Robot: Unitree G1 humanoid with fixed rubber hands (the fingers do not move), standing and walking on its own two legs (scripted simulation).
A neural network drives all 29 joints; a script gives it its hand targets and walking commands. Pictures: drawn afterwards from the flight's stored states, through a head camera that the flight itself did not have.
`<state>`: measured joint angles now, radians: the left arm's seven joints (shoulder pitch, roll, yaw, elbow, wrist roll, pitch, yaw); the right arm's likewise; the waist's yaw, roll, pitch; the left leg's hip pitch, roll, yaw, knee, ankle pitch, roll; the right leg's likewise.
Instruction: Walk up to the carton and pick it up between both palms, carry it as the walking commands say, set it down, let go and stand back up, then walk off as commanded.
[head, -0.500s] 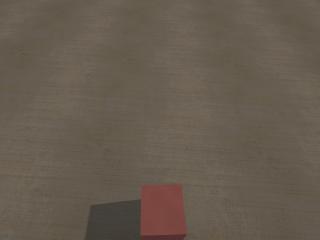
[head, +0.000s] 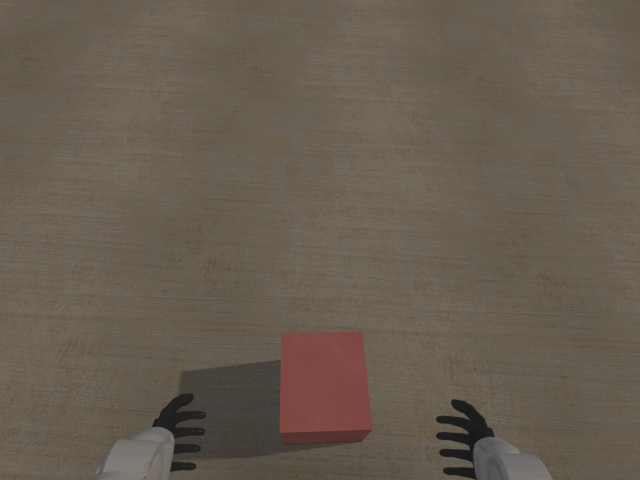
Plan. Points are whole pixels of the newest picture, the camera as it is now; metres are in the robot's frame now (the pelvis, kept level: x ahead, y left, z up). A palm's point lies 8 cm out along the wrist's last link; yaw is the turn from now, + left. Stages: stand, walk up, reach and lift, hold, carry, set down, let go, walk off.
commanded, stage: reach and lift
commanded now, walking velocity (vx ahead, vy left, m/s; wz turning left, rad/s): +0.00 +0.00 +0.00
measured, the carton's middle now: (322, 389) +0.38 +0.00 -0.64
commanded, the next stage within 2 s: none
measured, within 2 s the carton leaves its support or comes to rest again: neither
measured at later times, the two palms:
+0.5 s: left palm (174, 462) +0.15 +0.20 -0.16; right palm (479, 456) +0.19 -0.22 -0.16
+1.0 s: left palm (211, 358) +0.31 +0.20 -0.20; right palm (442, 353) +0.35 -0.20 -0.20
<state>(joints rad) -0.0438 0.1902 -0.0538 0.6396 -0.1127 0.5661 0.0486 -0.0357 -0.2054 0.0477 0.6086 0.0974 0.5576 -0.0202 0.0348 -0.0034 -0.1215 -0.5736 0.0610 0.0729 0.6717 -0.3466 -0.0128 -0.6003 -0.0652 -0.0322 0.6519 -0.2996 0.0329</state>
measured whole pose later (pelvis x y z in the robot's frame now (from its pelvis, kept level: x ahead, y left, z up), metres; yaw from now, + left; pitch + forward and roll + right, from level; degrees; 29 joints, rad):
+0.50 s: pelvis -0.09 -0.02 -0.07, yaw +1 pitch +18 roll +1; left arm -0.19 0.16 0.12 0.50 -0.01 0.46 -0.04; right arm -0.25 -0.17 -0.09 0.52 0.00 0.48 0.02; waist 0.03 -0.01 -0.02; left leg -1.00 0.07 0.02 1.05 -0.37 -0.03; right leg -1.03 -0.06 -0.02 1.06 -0.35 0.00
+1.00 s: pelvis -0.13 -0.03 -0.12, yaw +3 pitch +30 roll +2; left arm -0.94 0.23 0.19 0.87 -0.13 0.24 0.13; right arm -1.00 -0.28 -0.15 0.93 0.11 0.25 -0.08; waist 0.03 0.01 0.07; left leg -1.41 0.03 -0.01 1.20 -0.32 -0.05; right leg -1.44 -0.03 0.01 1.21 -0.29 0.00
